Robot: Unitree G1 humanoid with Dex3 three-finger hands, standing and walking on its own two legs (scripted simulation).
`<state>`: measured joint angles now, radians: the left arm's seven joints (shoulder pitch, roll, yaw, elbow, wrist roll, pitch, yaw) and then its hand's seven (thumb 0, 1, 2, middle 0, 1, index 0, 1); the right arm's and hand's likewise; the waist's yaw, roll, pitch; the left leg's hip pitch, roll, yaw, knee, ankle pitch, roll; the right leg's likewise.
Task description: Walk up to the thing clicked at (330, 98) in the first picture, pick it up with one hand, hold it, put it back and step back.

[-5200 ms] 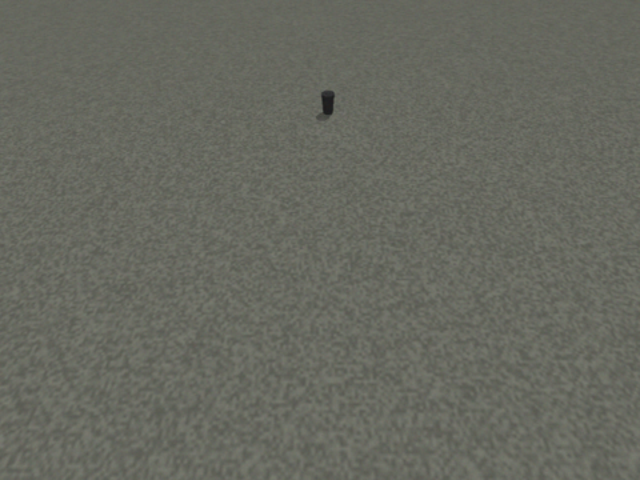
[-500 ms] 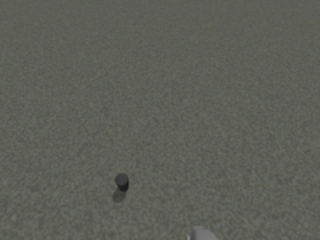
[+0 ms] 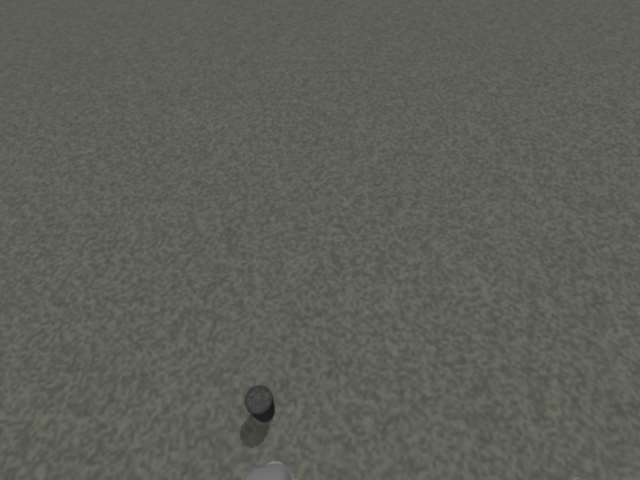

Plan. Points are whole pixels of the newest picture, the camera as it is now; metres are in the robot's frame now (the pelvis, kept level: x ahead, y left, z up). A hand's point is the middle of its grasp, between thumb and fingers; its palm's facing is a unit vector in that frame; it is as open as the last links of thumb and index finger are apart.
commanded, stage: walk up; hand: left
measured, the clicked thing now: (261, 405) +0.41 +0.23 -0.70
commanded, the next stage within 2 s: none
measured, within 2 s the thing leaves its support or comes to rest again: neither
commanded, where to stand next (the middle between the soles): +0.07 +0.02 m, yaw +2 degrees
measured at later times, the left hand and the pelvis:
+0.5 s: hand out of the picture +0.10 +0.27 -0.14, palm faces -0.01 -0.93 -0.36, open 7.4 cm; pelvis +0.03 +0.01 +0.01, yaw +0 degrees
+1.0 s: hand out of the picture +0.13 +0.26 -0.14, palm faces -0.03 -0.95 -0.32, open 7.4 cm; pelvis +0.04 +0.01 +0.02, yaw +0 degrees
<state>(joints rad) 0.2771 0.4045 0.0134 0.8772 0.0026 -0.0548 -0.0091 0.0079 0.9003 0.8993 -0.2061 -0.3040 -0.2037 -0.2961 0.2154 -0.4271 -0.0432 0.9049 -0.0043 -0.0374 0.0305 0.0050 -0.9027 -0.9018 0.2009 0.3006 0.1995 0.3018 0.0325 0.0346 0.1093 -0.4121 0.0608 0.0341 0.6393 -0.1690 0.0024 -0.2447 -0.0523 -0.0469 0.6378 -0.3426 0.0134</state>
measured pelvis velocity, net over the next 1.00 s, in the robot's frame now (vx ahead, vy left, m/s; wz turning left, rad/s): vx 0.04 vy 0.01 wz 0.00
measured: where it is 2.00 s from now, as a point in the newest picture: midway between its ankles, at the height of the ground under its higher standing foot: outside the picture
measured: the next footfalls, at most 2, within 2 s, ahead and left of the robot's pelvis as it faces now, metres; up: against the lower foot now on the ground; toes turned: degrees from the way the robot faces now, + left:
left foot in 0.02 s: +0.14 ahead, +0.14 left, +0.00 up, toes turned +4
left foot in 1.92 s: +0.02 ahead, +0.13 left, +0.00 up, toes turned +7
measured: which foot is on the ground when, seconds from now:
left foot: up 0.00-0.00, down 0.02-1.00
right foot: down 0.00-1.00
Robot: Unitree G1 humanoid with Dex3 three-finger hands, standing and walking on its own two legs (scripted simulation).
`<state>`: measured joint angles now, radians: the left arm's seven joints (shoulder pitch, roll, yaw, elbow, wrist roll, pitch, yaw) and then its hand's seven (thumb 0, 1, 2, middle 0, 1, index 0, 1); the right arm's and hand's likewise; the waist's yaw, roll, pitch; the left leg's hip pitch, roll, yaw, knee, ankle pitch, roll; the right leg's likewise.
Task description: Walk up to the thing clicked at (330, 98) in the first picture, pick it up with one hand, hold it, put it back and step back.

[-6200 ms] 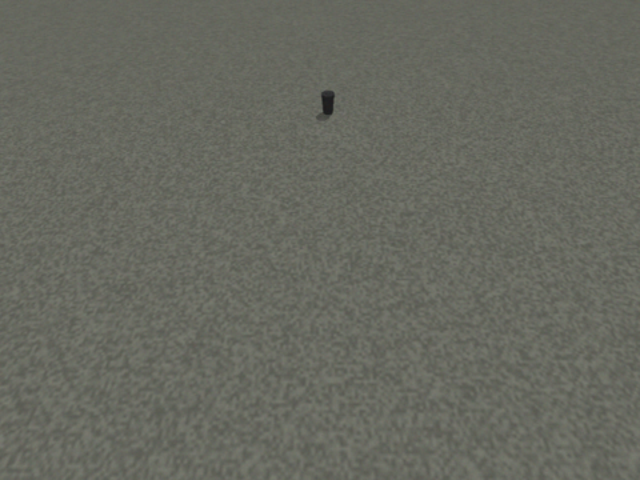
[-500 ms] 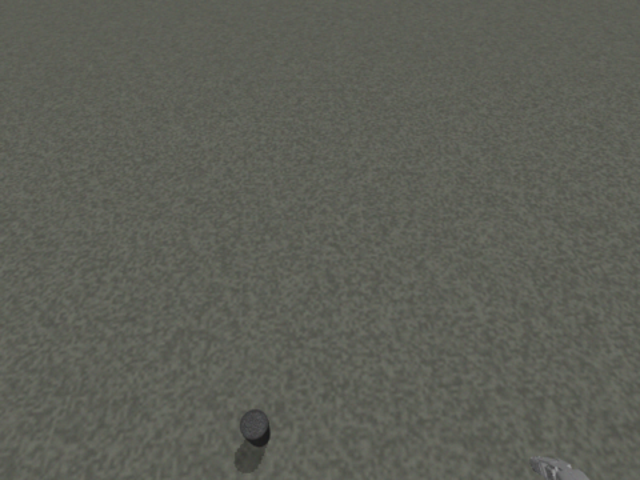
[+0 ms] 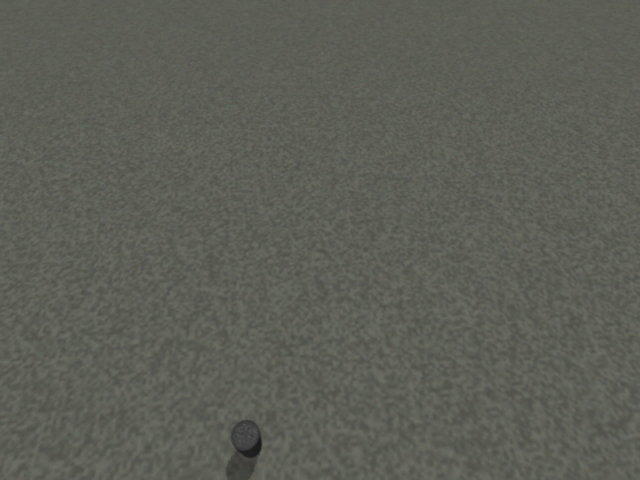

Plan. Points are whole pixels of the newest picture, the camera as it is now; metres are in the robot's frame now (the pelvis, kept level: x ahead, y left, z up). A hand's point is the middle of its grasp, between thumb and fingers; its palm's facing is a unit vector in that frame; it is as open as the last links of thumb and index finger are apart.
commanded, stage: walk up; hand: left
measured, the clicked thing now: (248, 441) +0.37 +0.22 -0.72
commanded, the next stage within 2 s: none
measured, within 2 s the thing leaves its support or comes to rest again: neither
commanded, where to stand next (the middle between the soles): +0.03 +0.01 m, yaw +1 degrees
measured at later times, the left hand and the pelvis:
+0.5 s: hand out of the picture +0.06 +0.26 -0.17, palm faces +0.01 -0.92 -0.39, open 7.4 cm; pelvis -0.03 -0.01 -0.02, yaw +1 degrees
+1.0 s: hand out of the picture -0.04 +0.26 -0.16, palm faces +0.09 -0.92 -0.38, open 7.4 cm; pelvis -0.04 -0.02 -0.01, yaw +6 degrees
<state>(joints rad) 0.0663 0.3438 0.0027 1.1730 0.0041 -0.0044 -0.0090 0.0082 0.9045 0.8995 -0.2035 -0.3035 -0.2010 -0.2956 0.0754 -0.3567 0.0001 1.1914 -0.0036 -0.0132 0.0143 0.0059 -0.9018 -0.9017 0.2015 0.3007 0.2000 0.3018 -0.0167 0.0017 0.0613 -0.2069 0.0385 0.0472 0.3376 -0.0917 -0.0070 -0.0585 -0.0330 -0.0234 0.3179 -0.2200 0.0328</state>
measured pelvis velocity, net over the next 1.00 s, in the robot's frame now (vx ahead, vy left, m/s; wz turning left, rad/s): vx -0.04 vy -0.02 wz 0.10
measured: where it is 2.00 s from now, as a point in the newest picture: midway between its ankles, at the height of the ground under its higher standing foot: outside the picture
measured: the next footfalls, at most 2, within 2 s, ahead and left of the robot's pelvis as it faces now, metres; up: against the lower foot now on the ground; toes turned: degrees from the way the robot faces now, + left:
left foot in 0.92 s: -0.02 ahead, +0.12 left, +0.00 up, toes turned +7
right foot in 1.20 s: +0.10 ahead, -0.15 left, +0.00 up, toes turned +3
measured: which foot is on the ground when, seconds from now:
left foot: down 0.00-0.58, up 0.60-0.90, down 0.92-1.00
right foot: down 0.00-0.96, up 0.98-1.00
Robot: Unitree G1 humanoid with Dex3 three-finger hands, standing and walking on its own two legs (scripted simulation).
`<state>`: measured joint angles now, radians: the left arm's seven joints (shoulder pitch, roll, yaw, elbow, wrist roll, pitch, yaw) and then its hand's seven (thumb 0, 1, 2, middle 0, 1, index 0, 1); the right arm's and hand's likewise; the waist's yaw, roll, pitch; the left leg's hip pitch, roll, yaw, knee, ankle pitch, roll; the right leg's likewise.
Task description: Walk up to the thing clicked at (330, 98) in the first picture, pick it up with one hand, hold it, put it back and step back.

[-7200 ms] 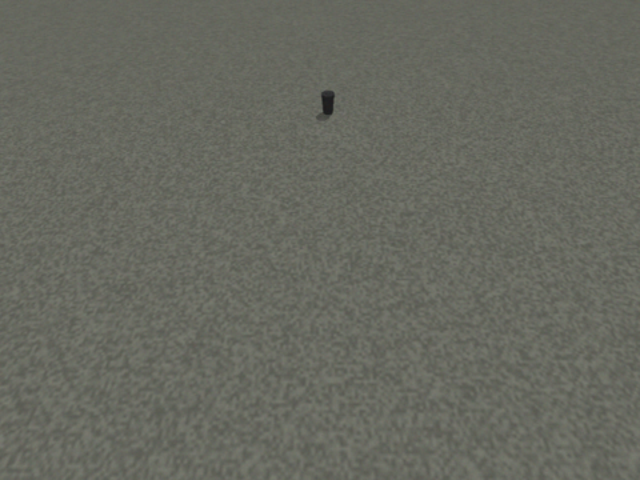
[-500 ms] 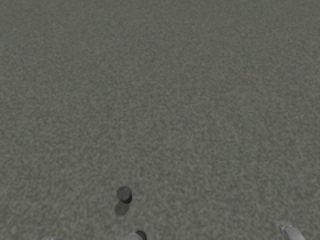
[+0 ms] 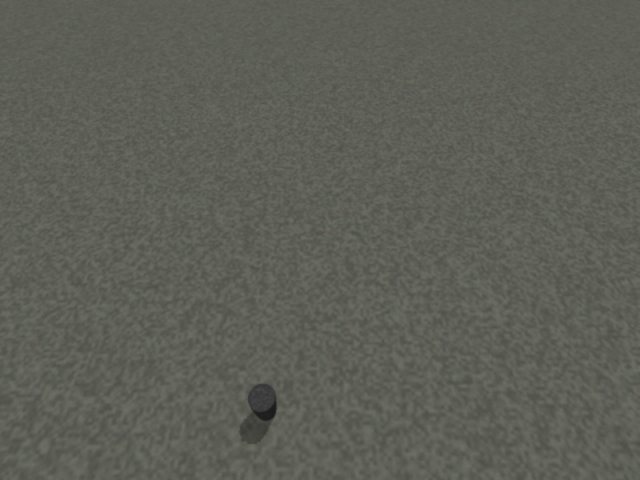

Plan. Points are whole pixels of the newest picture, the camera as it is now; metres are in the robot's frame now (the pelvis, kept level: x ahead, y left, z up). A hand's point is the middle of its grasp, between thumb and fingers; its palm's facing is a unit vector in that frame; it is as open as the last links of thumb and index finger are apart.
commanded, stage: walk up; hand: left
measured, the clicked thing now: (264, 404) +0.43 +0.19 -0.71
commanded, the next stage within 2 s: stand in 1.30 s
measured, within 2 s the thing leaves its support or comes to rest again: neither
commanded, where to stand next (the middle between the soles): +0.07 +0.02 m, yaw -4 degrees
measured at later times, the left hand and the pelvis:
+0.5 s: hand out of the picture +0.14 +0.28 -0.16, palm faces -0.04 -0.91 -0.42, open 7.4 cm; pelvis +0.00 +0.02 -0.02, yaw -2 degrees
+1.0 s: hand out of the picture +0.08 +0.28 -0.16, palm faces -0.09 -0.94 -0.34, open 7.4 cm; pelvis -0.01 +0.03 -0.01, yaw -5 degrees
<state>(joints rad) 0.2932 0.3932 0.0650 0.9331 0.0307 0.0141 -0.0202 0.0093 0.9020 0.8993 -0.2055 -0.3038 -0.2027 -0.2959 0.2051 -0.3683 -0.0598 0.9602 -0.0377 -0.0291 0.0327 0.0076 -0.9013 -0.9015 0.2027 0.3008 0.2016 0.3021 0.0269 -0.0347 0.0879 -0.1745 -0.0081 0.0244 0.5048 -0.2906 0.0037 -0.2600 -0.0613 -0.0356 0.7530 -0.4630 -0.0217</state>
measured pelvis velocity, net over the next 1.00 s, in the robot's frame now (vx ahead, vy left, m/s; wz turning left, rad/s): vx -0.01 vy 0.03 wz -0.10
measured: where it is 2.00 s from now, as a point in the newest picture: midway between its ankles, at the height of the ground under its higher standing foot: outside the picture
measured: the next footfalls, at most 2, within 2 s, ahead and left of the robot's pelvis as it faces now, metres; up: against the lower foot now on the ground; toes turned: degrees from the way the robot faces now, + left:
right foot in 0.20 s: +0.13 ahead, -0.15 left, +0.00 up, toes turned -2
left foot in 0.46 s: +0.07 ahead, +0.13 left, +0.00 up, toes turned -4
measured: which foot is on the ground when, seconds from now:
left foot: down 0.00-0.22, up 0.24-0.44, down 0.46-1.00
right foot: up 0.00-0.18, down 0.20-0.48, up 0.50-0.70, down 0.72-1.00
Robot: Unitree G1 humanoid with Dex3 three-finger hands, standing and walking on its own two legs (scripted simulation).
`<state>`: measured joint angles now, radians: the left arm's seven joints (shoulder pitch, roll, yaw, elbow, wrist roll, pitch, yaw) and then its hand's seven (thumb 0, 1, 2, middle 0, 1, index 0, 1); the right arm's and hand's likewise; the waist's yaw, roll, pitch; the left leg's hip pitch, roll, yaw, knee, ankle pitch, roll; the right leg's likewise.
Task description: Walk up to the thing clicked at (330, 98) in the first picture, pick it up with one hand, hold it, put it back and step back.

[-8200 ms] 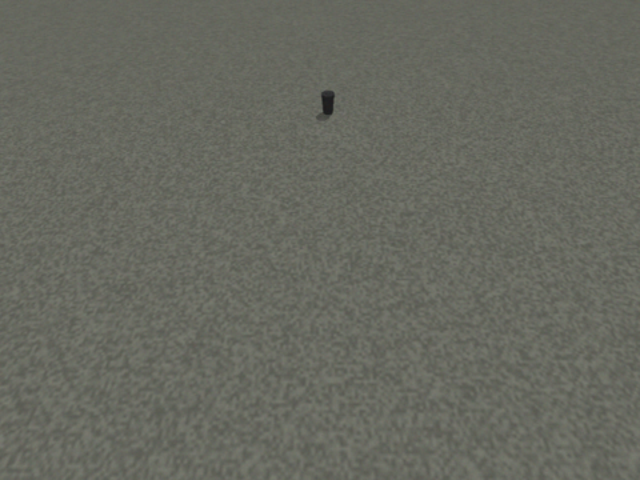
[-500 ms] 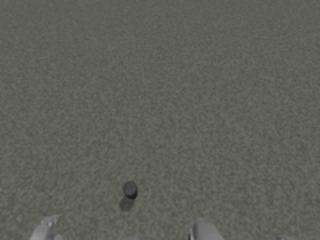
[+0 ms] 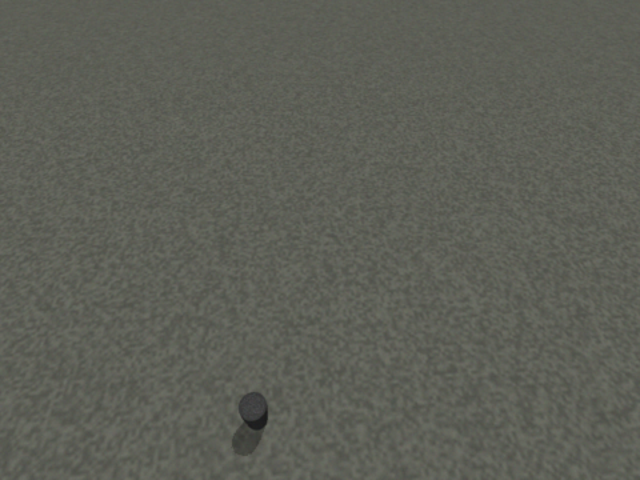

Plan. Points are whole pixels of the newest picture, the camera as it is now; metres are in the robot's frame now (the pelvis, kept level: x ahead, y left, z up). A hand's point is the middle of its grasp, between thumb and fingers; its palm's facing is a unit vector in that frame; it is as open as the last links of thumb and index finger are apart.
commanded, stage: walk up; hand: left
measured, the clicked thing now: (255, 413) +0.42 +0.20 -0.70
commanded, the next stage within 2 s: stand in 0.30 s
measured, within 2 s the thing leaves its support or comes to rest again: neither
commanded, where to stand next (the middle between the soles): +0.08 -0.01 m, yaw +1 degrees
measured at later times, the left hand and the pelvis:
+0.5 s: hand out of the picture +0.11 +0.22 -0.13, palm faces -0.04 -0.93 -0.35, open 7.4 cm; pelvis +0.01 -0.02 +0.02, yaw -1 degrees
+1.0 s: hand out of the picture +0.11 +0.23 -0.13, palm faces -0.05 -0.94 -0.35, open 7.4 cm; pelvis +0.02 -0.02 +0.02, yaw -1 degrees
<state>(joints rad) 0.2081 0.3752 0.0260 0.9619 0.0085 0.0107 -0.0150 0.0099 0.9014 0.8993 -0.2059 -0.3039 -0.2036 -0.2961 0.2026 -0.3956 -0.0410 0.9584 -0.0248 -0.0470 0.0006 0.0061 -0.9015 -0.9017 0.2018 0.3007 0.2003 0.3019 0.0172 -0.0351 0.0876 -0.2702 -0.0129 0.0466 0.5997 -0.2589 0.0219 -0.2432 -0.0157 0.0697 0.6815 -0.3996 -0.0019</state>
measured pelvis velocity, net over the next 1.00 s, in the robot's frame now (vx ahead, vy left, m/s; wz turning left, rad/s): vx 0.02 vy -0.02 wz -0.01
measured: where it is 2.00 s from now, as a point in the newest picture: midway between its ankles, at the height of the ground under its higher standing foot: outside the picture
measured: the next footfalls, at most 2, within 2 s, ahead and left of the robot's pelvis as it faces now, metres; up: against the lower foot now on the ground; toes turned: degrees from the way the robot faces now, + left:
none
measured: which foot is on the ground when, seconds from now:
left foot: down 0.00-1.00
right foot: down 0.00-1.00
